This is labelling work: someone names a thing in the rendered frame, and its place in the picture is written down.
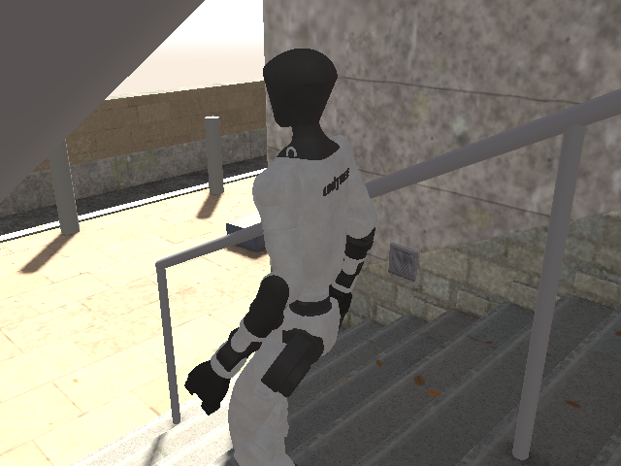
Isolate stairs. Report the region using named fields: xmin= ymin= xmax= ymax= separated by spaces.
xmin=75 ymin=295 xmax=621 ymax=466

